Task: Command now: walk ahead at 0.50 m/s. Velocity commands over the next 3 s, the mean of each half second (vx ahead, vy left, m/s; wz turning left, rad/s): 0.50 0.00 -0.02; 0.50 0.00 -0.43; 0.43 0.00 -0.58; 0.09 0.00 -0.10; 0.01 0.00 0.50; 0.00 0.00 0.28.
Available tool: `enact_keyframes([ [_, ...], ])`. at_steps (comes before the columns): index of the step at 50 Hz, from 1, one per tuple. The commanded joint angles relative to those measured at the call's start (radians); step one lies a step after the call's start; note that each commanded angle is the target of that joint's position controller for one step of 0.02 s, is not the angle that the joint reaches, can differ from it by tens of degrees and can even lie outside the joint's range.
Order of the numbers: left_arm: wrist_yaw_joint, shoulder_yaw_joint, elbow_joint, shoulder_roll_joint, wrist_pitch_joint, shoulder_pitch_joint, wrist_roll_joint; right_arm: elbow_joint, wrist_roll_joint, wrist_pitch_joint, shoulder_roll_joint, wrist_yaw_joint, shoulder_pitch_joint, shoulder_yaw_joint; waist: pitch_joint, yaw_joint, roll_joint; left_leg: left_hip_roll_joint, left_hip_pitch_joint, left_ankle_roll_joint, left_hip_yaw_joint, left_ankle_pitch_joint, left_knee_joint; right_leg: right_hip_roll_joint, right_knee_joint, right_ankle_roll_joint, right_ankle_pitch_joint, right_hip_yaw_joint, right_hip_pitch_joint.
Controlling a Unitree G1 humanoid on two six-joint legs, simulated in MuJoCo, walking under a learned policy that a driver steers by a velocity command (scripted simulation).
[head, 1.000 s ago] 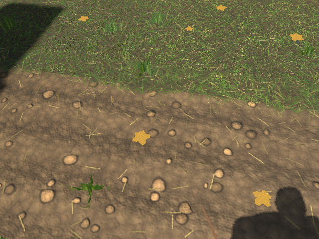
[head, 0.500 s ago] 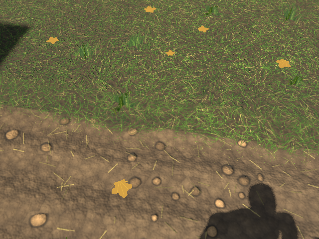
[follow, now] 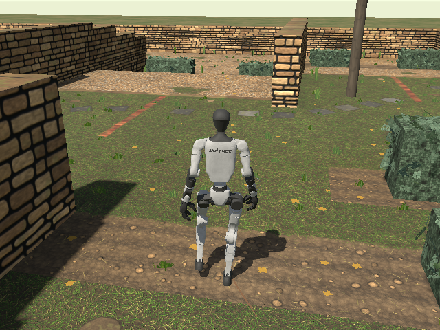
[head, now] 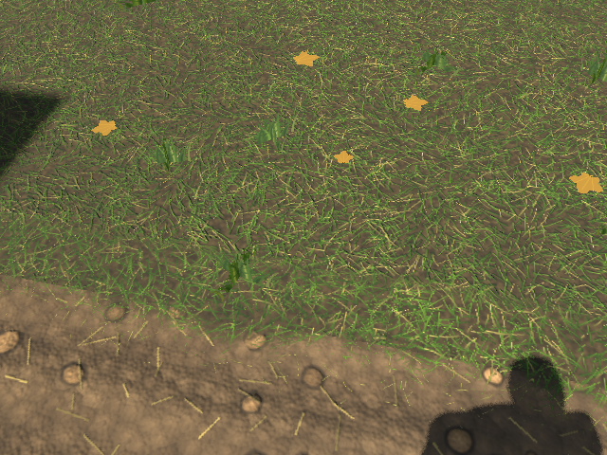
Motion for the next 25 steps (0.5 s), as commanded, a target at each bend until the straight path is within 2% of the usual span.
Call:
enact_keyframes([
  [1, 0.001, 0.009, -0.038, 0.098, -0.015, 0.038, -0.003, -0.057, 0.005, 0.006, -0.027, 0.007, -0.038, 0.0, 0.047, -0.015, -0.082, 0.015, -0.073, -0.024, 0.035, 0.106, -0.116, -0.26, -0.163, -0.102, 0.279, 0.187, -0.013],
  [4, 0.003, 0.005, -0.027, 0.101, -0.015, 0.089, -0.002, -0.092, 0.013, 0.003, -0.015, 0.009, -0.145, 0.011, 0.055, 0.015, -0.092, -0.005, -0.056, -0.026, 0.065, 0.177, -0.273, -0.25, -0.159, -0.088, 0.341, 0.155, 0.032],
  [7, 0.008, 0.004, -0.01, 0.105, -0.012, 0.14, 0.003, -0.12, 0.016, -0.002, -0.021, 0.006, -0.222, 0.014, 0.064, 0.041, -0.101, -0.027, -0.057, -0.01, 0.083, 0.186, -0.368, -0.271, -0.138, -0.092, 0.386, 0.147, 0.121],
  [10, 0.018, 0.007, 0.003, 0.117, -0.006, 0.153, 0.012, -0.144, 0.015, -0.011, -0.036, 0.005, -0.256, 0.01, 0.074, 0.037, -0.104, -0.043, -0.05, 0.024, 0.085, 0.115, -0.43, -0.309, -0.089, -0.095, 0.478, 0.149, 0.21],
  [12, 0.022, 0.011, 0.001, 0.131, -0.004, 0.12, 0.015, -0.132, 0.015, -0.021, -0.049, -0.001, -0.193, 0.002, 0.045, -0.004, -0.112, -0.084, 0.07, 0.058, 0.102, 0.042, -0.477, -0.312, 0.006, -0.076, 0.686, 0.124, 0.221],
  [13, 0.023, 0.014, 0.001, 0.141, -0.001, 0.106, 0.015, -0.102, 0.013, -0.028, -0.063, -0.008, -0.096, -0.008, -0.005, -0.045, -0.114, -0.118, 0.191, 0.077, 0.115, 0.022, -0.506, -0.301, 0.117, -0.063, 0.803, 0.111, 0.216],
  [14, 0.02, 0.013, -0.004, 0.141, 0.003, 0.085, 0.009, -0.044, 0.007, -0.037, -0.082, -0.017, 0.071, -0.021, -0.09, -0.116, -0.083, -0.137, 0.394, 0.102, 0.123, 0.07, -0.568, -0.263, 0.301, -0.043, 0.796, 0.076, 0.159],
  [15, 0.017, 0.004, -0.034, 0.117, 0.002, 0.074, -0.001, -0.003, -0.018, -0.046, -0.152, -0.028, 0.252, -0.043, -0.206, -0.177, -0.02, 0.033, 0.664, 0.153, -0.061, 0.013, -0.576, -0.22, 0.57, -0.022, 0.51, 0.048, -0.045],
  [16, 0.005, -0.015, -0.053, 0.012, 0.004, 0.197, -0.042, 0.006, -0.029, -0.043, -0.256, -0.026, 0.323, -0.069, -0.335, -0.128, 0.214, 0.338, 0.942, 0.306, -0.567, -0.057, -0.674, -0.028, 0.968, 0.025, -0.222, 0.003, -0.417],
  [17, 0.007, 0.013, -0.045, 0.117, 0.007, 0.13, -0.012, -0.003, 0.012, -0.025, -0.211, -0.019, 0.248, -0.063, -0.294, -0.117, 0.07, 0.307, 0.86, 0.292, -0.654, -0.128, -0.76, -0.043, 1.062, 0.008, -0.307, 0.147, -0.513],
  [18, 0.004, 0.018, -0.079, 0.117, 0.005, 0.036, -0.006, -0.021, 0.022, -0.025, -0.157, -0.016, 0.129, -0.046, -0.13, -0.074, 0.034, 0.273, 0.711, 0.257, -0.477, -0.123, -0.775, -0.099, 1.047, 0.002, -0.216, 0.153, -0.556],
  [19, 0.001, 0.016, -0.089, 0.102, 0.0, -0.011, -0.004, -0.026, 0.019, -0.034, -0.098, -0.011, 0.077, -0.029, -0.061, -0.053, -0.011, 0.228, 0.588, 0.225, -0.372, -0.025, -0.812, -0.132, 0.989, 0.003, -0.149, 0.153, -0.526],
  [20, -0.001, 0.017, -0.087, 0.086, 0.009, -0.02, 0.006, -0.017, 0.019, -0.042, -0.068, -0.014, 0.066, -0.02, -0.022, -0.023, -0.004, 0.181, 0.507, 0.188, -0.285, 0.053, -0.833, -0.155, 0.933, 0.008, -0.121, 0.151, -0.481],
  [21, -0.008, 0.014, -0.079, 0.063, 0.025, 0.008, 0.016, -0.004, 0.021, -0.048, -0.033, -0.018, 0.065, -0.008, -0.013, 0.007, 0.004, 0.14, 0.447, 0.147, -0.198, 0.085, -0.857, -0.168, 0.894, 0.016, -0.1, 0.153, -0.426],
  [22, -0.014, 0.012, -0.071, 0.045, 0.039, 0.033, 0.018, 0.008, 0.019, -0.057, -0.04, -0.021, 0.092, -0.008, -0.02, 0.015, 0.032, 0.146, 0.422, 0.148, -0.168, 0.132, -0.865, -0.163, 0.878, 0.024, -0.098, 0.149, -0.394],
  [23, -0.017, 0.013, -0.072, 0.042, 0.048, 0.027, 0.02, 0.02, 0.02, -0.067, -0.046, -0.023, 0.124, -0.009, -0.012, 0.019, 0.02, 0.14, 0.423, 0.146, -0.137, 0.193, -0.87, -0.163, 0.872, 0.029, -0.092, 0.148, -0.404],
  [25, -0.024, 0.015, -0.094, 0.047, 0.063, -0.036, 0.019, 0.032, 0.022, -0.077, -0.072, -0.026, 0.155, -0.014, 0.014, 0.02, 0.022, 0.129, 0.42, 0.134, -0.076, 0.178, -0.905, -0.173, 0.837, 0.039, -0.031, 0.144, -0.466],
])
Next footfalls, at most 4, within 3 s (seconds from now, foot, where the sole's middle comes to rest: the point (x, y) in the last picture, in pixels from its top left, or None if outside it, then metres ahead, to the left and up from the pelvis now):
0.30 left None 0.32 0.12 -0.78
0.86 right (357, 414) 0.59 -0.06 -0.78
1.40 left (341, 281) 0.95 -0.03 -0.78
1.84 right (415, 329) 0.81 -0.21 -0.78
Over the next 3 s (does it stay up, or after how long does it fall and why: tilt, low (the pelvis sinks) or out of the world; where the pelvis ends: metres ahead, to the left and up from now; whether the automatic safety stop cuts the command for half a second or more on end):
stays up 0.78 -0.07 -0.01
